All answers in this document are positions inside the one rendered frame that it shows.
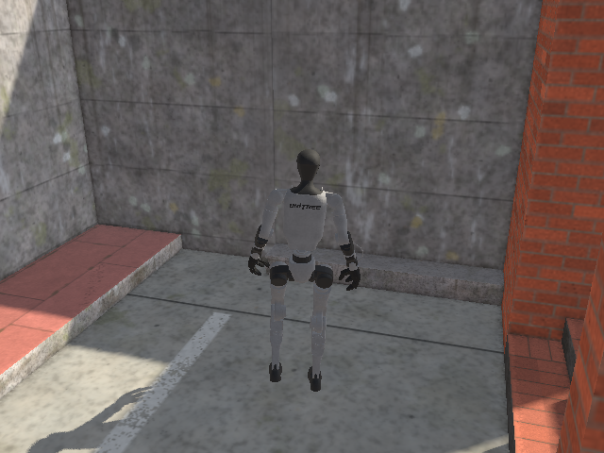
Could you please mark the left robot hand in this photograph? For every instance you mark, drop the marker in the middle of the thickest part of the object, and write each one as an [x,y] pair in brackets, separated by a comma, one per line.
[260,262]

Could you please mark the robot right shin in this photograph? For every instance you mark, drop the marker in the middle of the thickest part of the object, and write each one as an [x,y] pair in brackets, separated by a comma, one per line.
[317,348]

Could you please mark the robot left thigh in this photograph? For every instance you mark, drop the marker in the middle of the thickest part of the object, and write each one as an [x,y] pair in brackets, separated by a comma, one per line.
[279,274]

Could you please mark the left robot forearm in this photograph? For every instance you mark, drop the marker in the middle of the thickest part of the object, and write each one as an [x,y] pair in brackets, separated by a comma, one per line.
[258,246]

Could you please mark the right robot forearm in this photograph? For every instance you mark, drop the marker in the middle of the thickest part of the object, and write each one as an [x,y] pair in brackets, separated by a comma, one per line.
[349,254]

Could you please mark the right robot upper arm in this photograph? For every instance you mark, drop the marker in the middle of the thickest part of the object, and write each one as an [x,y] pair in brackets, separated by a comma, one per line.
[335,202]

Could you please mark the left robot upper arm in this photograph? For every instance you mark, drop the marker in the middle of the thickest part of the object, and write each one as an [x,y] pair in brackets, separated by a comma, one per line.
[276,197]

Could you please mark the right robot hand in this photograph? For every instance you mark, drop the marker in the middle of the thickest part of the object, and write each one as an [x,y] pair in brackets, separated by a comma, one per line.
[354,275]

